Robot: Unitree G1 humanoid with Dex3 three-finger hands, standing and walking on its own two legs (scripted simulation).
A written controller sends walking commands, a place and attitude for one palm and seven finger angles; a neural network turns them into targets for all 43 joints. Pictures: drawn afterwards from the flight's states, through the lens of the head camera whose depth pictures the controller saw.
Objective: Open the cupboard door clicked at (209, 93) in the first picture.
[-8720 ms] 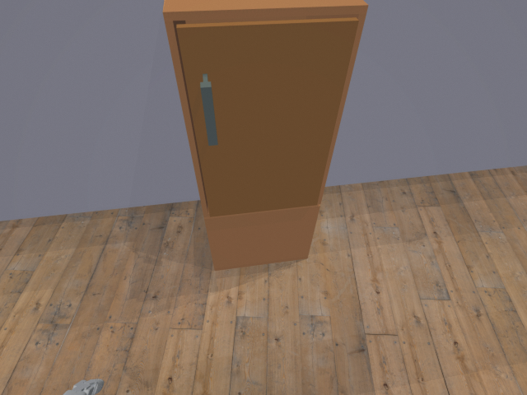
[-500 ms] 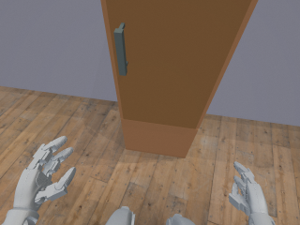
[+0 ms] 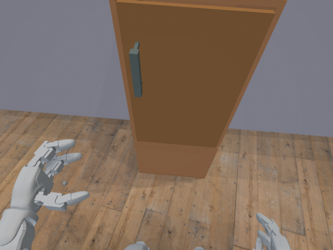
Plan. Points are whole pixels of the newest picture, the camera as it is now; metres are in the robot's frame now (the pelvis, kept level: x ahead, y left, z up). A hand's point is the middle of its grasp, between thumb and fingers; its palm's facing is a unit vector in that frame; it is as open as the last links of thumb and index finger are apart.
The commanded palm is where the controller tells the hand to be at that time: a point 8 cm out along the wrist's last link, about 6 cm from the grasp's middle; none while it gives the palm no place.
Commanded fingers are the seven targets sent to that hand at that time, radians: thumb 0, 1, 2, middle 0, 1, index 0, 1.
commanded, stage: raise the hand with hooked fingers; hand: left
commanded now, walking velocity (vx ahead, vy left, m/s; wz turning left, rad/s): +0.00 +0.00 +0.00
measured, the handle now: (137, 70) +0.57 +0.12 +0.10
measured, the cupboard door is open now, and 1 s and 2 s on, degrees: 0 0 0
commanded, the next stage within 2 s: move the hooked fingers beside the handle in 1.12 s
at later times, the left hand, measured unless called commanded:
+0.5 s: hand (35, 152) +0.28 +0.28 +0.11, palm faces +0.02 -1.00 -0.04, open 13.9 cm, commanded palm +0.25 +0.33 +0.12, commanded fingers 0.00 -0.50 0.30 -0.30 -1.20 -0.30 -1.20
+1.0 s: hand (46, 140) +0.30 +0.26 +0.13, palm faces +0.02 -1.00 -0.03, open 14.0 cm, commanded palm +0.27 +0.31 +0.13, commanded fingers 0.00 -0.50 0.30 -0.30 -1.20 -0.30 -1.20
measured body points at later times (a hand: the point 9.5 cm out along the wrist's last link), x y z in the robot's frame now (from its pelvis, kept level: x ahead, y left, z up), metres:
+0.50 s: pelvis +0.01 +0.01 +0.02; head +0.03 +0.02 +0.47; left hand +0.27 +0.34 +0.12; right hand +0.18 -0.21 -0.05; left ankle +0.01 +0.08 -0.69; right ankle +0.01 -0.11 -0.69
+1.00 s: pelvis +0.01 -0.01 +0.03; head +0.03 -0.01 +0.48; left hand +0.29 +0.32 +0.13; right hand +0.17 -0.26 -0.05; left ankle +0.01 +0.08 -0.69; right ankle +0.01 -0.11 -0.69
